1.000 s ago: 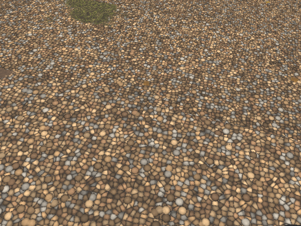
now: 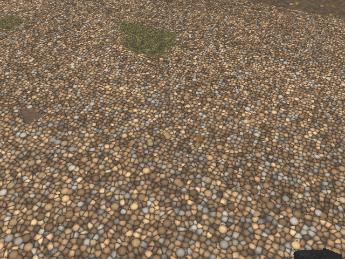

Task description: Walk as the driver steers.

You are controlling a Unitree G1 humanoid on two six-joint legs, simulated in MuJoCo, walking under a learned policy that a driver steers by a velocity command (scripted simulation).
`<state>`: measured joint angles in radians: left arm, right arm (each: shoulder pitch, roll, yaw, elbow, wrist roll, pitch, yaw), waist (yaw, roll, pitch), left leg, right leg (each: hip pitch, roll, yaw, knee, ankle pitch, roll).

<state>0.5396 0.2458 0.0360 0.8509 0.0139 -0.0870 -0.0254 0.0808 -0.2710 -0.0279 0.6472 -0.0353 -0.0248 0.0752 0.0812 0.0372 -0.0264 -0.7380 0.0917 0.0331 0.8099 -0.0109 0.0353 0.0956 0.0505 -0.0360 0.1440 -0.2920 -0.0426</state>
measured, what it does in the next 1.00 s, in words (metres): walks ahead, turning right: left foot, then right foot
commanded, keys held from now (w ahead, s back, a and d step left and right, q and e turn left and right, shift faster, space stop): w+shift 0.14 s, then w+e+shift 0.78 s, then e+shift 0.08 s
